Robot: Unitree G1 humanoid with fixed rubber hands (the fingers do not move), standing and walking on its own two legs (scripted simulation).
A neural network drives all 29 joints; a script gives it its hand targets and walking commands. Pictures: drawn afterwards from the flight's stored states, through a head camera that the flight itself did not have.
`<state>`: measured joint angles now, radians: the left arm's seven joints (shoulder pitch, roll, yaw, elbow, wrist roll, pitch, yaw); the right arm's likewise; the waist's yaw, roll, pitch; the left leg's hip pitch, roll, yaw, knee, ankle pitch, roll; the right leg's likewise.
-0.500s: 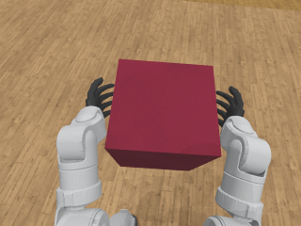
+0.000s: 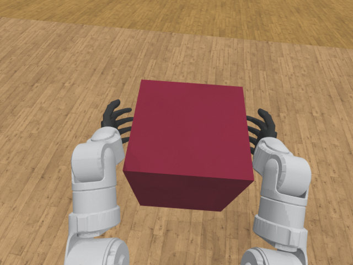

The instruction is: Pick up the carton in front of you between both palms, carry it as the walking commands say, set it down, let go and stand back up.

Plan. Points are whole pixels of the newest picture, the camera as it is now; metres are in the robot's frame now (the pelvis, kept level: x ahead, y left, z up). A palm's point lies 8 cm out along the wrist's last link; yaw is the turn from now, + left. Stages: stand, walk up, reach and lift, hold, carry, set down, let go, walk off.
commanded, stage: carry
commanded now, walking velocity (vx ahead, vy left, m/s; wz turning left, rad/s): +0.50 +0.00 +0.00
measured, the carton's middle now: (185, 153) +0.37 +0.01 +0.08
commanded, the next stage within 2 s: none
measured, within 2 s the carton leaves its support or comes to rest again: neither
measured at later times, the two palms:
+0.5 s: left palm (142, 55) +0.64 +0.16 +0.17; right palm (251, 68) +0.60 -0.15 +0.17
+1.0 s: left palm (152, 6) +0.90 +0.17 +0.22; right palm (239, 11) +0.92 -0.14 +0.21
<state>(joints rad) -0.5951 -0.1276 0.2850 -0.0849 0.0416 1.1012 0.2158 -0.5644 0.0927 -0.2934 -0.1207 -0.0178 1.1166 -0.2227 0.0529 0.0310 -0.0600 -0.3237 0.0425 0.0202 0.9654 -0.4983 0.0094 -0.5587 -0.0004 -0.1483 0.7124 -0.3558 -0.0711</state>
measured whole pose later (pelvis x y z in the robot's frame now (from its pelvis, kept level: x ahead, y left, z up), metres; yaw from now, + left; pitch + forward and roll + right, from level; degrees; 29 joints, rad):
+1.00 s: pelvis +0.56 -0.01 +0.08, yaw +0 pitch +5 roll +0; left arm -0.57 -0.14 0.28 -0.11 -0.02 1.09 0.21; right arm -0.57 0.14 -0.36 -0.14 -0.06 1.09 -0.22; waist 0.10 0.01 -0.03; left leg -0.73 0.04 0.05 1.09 -0.37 0.03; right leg -0.29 0.01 -0.11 0.49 -0.41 -0.06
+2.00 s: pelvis +1.16 +0.03 +0.14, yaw -2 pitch +4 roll +1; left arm -0.59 -0.10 0.29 -0.09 0.02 1.12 0.22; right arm -0.62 0.12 -0.31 -0.04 -0.05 1.10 -0.22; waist -0.03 -0.03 -0.08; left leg -0.57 0.00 0.15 0.71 -0.32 0.06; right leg -0.28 -0.05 -0.02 0.91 -0.53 -0.01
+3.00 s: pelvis +1.73 +0.04 +0.22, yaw -2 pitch +4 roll +0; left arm -0.57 -0.14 0.35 -0.10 0.06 1.09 0.22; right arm -0.55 0.14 -0.29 -0.10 0.00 1.09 -0.21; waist -0.09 -0.01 -0.04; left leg -0.32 0.00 0.11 0.52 -0.40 0.05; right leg -0.73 -0.03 -0.04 1.18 -0.38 -0.04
